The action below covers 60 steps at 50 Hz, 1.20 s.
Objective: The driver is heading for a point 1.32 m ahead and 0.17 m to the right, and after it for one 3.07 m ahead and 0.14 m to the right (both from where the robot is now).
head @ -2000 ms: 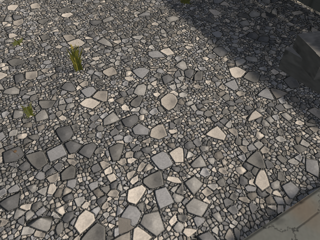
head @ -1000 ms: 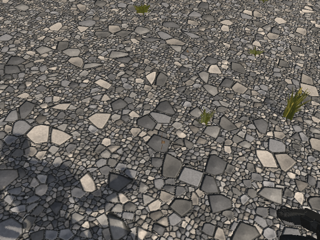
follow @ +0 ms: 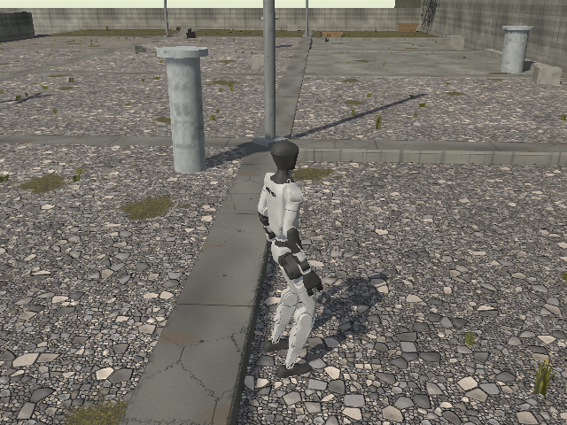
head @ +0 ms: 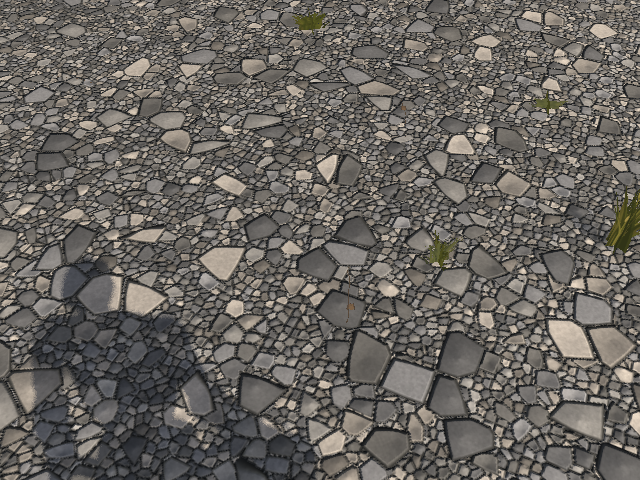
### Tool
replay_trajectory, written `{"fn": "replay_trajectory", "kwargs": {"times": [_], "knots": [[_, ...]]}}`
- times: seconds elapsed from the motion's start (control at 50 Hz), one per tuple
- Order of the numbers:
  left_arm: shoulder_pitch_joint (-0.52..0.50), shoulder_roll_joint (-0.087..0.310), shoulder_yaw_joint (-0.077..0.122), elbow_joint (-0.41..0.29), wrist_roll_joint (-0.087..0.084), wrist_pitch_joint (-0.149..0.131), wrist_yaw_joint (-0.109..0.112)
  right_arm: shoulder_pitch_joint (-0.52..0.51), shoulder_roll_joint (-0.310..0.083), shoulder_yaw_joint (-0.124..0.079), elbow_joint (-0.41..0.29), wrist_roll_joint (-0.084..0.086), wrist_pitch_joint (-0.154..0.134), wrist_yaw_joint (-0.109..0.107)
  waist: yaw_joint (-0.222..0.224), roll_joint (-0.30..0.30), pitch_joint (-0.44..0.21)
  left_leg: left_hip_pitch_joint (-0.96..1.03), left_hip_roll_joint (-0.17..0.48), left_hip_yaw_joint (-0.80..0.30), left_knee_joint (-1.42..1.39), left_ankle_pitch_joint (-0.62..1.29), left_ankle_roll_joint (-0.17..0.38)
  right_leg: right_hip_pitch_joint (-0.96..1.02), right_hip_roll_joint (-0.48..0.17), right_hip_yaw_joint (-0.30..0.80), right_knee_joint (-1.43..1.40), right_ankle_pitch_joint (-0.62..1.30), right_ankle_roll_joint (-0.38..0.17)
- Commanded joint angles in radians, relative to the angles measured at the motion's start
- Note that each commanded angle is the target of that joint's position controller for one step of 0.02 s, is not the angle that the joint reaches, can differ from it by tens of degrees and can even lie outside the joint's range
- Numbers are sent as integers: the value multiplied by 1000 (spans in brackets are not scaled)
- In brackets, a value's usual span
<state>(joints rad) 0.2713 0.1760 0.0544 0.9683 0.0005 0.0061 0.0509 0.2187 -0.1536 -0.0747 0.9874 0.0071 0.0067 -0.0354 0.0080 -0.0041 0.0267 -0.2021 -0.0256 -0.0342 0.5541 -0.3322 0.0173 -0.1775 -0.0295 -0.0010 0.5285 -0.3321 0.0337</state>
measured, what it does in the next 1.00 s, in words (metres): walks ahead: right foot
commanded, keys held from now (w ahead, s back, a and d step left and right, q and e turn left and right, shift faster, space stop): shift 0.28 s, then w+shift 0.72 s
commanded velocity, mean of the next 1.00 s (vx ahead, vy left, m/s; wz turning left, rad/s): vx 0.49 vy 0.00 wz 0.00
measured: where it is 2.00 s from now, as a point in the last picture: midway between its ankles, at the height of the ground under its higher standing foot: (356, 226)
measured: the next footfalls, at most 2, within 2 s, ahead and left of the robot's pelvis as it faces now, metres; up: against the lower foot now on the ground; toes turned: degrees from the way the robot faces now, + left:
right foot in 0.60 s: +0.13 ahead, -0.18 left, +0.00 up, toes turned -4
left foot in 1.06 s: +0.57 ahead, +0.00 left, +0.00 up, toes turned +3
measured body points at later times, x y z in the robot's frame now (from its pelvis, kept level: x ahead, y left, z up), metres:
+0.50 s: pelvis +0.03 -0.03 +0.01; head +0.04 -0.03 +0.46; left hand +0.11 +0.23 -0.13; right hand +0.00 -0.27 -0.15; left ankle -0.02 +0.11 -0.73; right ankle +0.03 -0.16 -0.68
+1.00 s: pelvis +0.30 -0.09 -0.01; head +0.34 -0.09 +0.44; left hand +0.18 +0.13 -0.14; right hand +0.56 -0.28 -0.09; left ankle +0.51 +0.02 -0.70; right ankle +0.09 -0.18 -0.73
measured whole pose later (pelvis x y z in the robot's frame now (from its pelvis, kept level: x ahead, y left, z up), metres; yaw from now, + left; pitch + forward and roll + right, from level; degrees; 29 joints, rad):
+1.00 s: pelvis +0.30 -0.09 -0.01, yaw -2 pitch +3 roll +0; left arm 0.58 0.15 0.04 1.04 0.02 -0.11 -0.01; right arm -0.11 -0.20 -0.03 0.79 -0.03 -0.04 0.07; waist 0.10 0.01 0.02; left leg -0.71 0.05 0.11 0.64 -0.01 0.10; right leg 0.24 0.01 -0.04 0.05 -0.34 -0.02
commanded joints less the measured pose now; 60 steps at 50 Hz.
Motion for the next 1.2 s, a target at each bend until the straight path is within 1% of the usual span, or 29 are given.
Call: {"fn": "replay_trajectory", "kwargs": {"times": [0.02,0.28,0.32,0.36,0.38,0.4,0.42,0.5,0.52,0.54,0.58,0.6,0.62,0.64,0.66,0.68,0.7,0.76,0.84,0.96,1.0,1.04,1.06,1.08,1.1,1.12,1.14,1.16,1.2], "knots": [[48,89,19,-13,-1,-5,5,26,-84,-16,-11,1,-8,-3,-1,5,-2,20,47,-41,-81,352,15,-8,-15,12,-72,258,-3],[71,81,19,44,-2,1,12,32,-79,-11,52,1,-7,-4,-2,10,23,24,45,-35,-111,322,11,-1,-10,4,-92,218,4],[81,82,26,49,-22,4,15,97,-121,-32,71,25,-1,-8,-24,42,3,23,30,-50,-124,-317,66,-74,51,-61,14,-237,-32],[-44,37,12,-28,-41,-29,11,246,-200,-52,83,43,-33,-4,-96,172,134,17,251,-417,-315,-787,207,-364,55,-85,257,-310,-45],[-147,30,6,-80,-58,-57,2,236,-226,-55,73,43,-60,-6,-114,229,208,-24,386,-636,-424,-745,284,-477,-3,-9,412,-201,-64],[-208,66,16,-113,-60,-83,-6,214,-196,-43,60,19,-88,-7,-114,200,220,9,441,-706,-452,-614,303,-602,-52,69,542,-196,-83],[-187,77,25,-110,-55,-102,-15,157,-167,-31,41,3,-107,-1,-76,152,177,63,428,-664,-415,-496,273,-660,-87,107,590,-141,-104],[-78,72,35,-72,-32,-120,-36,58,-178,-31,-8,29,-97,0,-5,172,29,-76,238,-264,-386,-256,138,-324,-61,-7,300,-11,-73],[-61,42,24,-88,59,-81,-89,78,-217,-39,12,-66,-84,15,17,195,50,-164,175,-170,-381,-301,148,-173,-8,-72,174,-42,-63],[-1,52,33,-69,51,-59,-100,78,-207,-43,19,-74,-79,21,41,171,62,-253,166,-136,-347,-336,159,-30,41,-158,140,8,-43],[183,77,47,-13,32,-44,-84,37,-219,-45,4,-56,-80,28,134,46,63,-426,138,-92,-178,-323,174,249,94,-228,78,14,-35],[383,112,60,45,41,-59,-69,-25,-180,-31,-14,-64,-92,33,249,-108,2,-535,58,-7,190,-140,159,437,51,-136,34,-65,-45],[565,177,55,71,66,-77,-56,-154,-16,11,-81,-76,-119,35,324,-368,-43,-741,-64,-31,721,-266,133,431,-230,355,-102,-478,-89],[409,195,31,38,68,-68,-48,-97,4,16,-133,-40,-138,60,177,-362,-5,-911,-101,-173,838,-157,154,337,-367,917,-458,-767,-176],[226,210,37,-10,62,-70,-49,-93,-48,12,-143,-40,-138,75,64,-187,75,-966,32,-124,899,-8,151,257,-438,922,-459,-831,-224],[133,194,38,-41,47,-81,-56,-80,-99,4,-134,-62,-132,85,25,-49,66,-882,115,-58,844,109,126,164,-396,749,-405,-672,-219],[99,170,32,-46,42,-92,-64,-52,-109,0,-112,-78,-118,90,-2,1,44,-759,148,-46,780,153,98,77,-318,582,-384,-514,-201],[150,97,10,-6,33,-109,-69,-66,-87,15,-129,-64,-65,107,-26,-92,76,-651,159,7,699,266,44,-44,-184,305,-426,-241,-182],[273,90,6,20,17,-120,-63,-277,-97,24,-201,-54,-52,105,26,-34,117,-675,129,76,430,340,27,53,-151,154,-483,58,-208],[329,112,8,42,16,-132,-54,-455,-91,40,-270,-31,-60,104,57,-67,140,-526,77,154,79,354,83,264,-187,33,-535,443,-218],[313,143,10,50,20,-131,-53,-410,-102,37,-268,-31,-66,94,22,-99,94,-384,11,196,24,269,126,319,-194,-16,-416,877,-201],[304,201,23,64,35,-115,-41,-168,-164,12,-212,-31,-70,72,-93,-154,-54,-119,-71,208,45,132,164,345,-214,-41,-91,1274,-183],[264,221,29,58,36,-104,-35,66,-203,-8,-141,-31,-75,58,-203,-143,-166,147,-63,185,-11,144,182,247,-189,-70,182,1222,-168],[260,163,17,32,37,-101,-40,249,-285,-34,-103,-56,-82,43,-253,-60,-301,451,136,-47,9,-144,207,-17,-134,-67,535,849,-172],[351,-6,-18,-10,-9,-113,-75,246,-349,-48,-96,-77,-88,49,-120,259,-414,703,414,-661,-184,-584,307,-439,59,24,872,-111,-139],[224,124,11,-28,-13,-129,-69,209,-294,-44,-88,-54,-83,57,-148,169,-338,608,378,-799,-341,-603,263,-534,47,120,929,-57,-179],[99,154,21,-70,-15,-132,-62,114,-242,-31,-81,-53,-94,57,-110,103,-150,456,343,-585,-322,-380,235,-592,-12,92,906,65,-187],[61,133,13,-76,-3,-134,-62,80,-191,-20,-77,-50,-105,60,-82,1,-92,308,310,-460,-332,-199,228,-543,-46,86,850,112,-186],[86,78,2,-83,29,-111,-80,65,-118,7,-47,-44,-117,52,9,33,-44,117,237,-305,-370,-103,191,-448,-86,92,775,134,-166]]}}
